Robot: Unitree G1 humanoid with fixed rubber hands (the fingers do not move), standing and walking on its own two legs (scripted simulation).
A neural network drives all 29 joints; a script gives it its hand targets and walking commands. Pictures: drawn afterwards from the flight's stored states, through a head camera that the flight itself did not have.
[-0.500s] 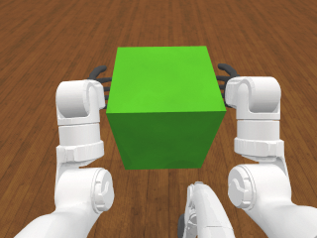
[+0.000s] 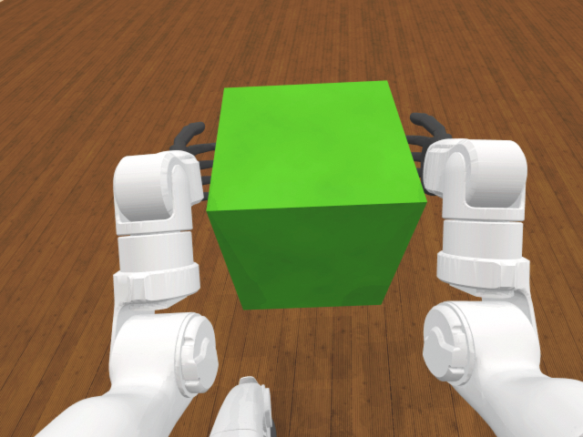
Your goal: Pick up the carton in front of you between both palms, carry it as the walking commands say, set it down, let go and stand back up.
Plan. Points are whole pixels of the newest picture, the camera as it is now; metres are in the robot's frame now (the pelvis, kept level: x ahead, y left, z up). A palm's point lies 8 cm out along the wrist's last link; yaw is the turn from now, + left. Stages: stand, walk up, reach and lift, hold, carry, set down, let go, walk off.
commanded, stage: carry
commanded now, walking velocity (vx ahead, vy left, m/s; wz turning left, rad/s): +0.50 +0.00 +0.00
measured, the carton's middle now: (308, 205) +0.39 +0.00 +0.11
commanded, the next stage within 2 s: none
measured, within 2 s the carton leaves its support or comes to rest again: neither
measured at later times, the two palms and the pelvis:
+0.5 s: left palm (211, 108) +0.65 +0.18 +0.11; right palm (372, 100) +0.64 -0.12 +0.12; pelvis +0.29 +0.03 +0.02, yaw -2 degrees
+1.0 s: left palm (228, 70) +0.79 +0.16 +0.11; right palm (369, 60) +0.79 -0.14 +0.12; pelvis +0.53 +0.01 +0.01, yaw -1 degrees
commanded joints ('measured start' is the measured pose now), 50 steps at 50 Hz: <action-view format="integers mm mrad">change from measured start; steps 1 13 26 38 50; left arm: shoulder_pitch -693 -727 -392 143 244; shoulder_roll -999 -1143 -1251 -1138 -1017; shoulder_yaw -517 -474 -729 -812 -842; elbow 0 79 -190 -463 -432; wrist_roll -409 -411 -414 -291 -344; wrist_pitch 10 -51 -144 -170 -97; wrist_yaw -250 -254 -238 -290 -329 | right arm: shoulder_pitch -742 -708 -387 62 261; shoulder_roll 1066 1166 1205 1197 1054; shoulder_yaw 581 465 691 892 847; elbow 40 113 -194 -428 -377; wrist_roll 425 425 392 396 343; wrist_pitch -14 -101 -172 -188 -136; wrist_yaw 200 230 243 296 296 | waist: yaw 47 -67 -59 -19 -34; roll -169 48 116 -172 11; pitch -362 -491 -444 -506 -296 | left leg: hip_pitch -25 1080 1115 271 692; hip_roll -30 244 113 -30 114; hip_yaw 61 -446 -19 -6 4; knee -219 -695 -749 -327 -612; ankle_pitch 58 122 457 -417 343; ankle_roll -4 186 92 -83 -35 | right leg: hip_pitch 407 -467 -348 607 102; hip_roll -211 -60 -82 -382 -207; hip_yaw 209 158 3 223 47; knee -153 737 46 -153 -106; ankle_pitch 501 -60 247 1061 297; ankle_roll -135 61 110 -79 106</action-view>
